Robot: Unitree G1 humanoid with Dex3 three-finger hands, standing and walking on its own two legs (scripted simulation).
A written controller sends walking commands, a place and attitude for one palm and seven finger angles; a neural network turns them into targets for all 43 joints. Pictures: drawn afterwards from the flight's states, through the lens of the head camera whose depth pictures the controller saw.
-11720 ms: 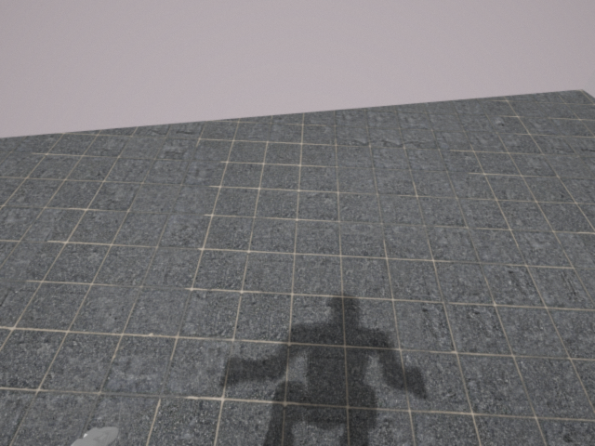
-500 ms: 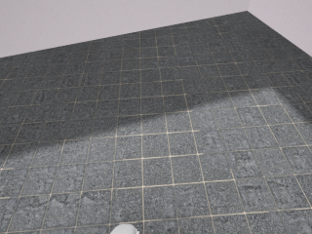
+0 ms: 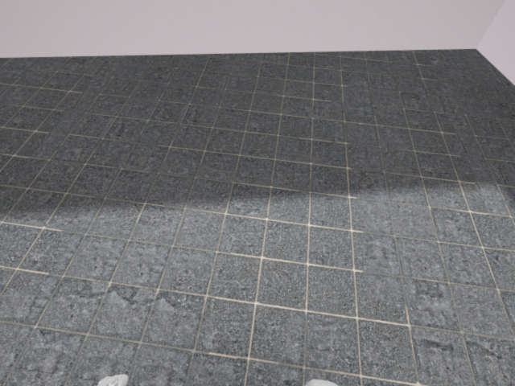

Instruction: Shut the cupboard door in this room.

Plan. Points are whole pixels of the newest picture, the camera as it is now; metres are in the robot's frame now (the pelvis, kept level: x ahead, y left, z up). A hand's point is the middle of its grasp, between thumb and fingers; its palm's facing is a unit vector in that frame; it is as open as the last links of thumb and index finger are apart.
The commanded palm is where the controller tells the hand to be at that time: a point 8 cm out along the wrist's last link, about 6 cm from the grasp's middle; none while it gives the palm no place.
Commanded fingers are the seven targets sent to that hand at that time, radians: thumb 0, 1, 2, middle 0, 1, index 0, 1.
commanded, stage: turn or walk to find it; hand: left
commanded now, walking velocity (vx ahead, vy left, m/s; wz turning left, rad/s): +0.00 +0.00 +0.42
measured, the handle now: out of the picture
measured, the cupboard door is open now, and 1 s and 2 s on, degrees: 84 84 84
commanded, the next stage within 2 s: none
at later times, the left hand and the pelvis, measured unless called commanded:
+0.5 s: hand out of the picture -0.02 +0.15 -0.16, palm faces +0.25 -0.93 -0.27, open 7.4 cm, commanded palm none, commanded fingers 0.00 0.90 0.90 -0.20 -0.30 -0.20 -0.30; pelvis -0.02 -0.05 +0.00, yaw +15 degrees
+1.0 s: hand out of the picture -0.07 +0.21 -0.16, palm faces +0.45 -0.86 -0.25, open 7.4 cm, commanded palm none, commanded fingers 0.00 0.90 0.90 -0.20 -0.30 -0.20 -0.30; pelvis -0.05 -0.02 +0.00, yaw +26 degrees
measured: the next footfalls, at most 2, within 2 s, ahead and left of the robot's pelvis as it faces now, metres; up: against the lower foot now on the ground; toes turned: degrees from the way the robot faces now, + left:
right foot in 0.14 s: +0.04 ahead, -0.13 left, +0.00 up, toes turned +0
left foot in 0.64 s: -0.05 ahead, +0.10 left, +0.00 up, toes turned +24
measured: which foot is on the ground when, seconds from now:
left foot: down 0.00-0.14, up 0.16-0.62, down 0.64-1.00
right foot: up 0.00-0.12, down 0.14-0.64, up 0.66-1.00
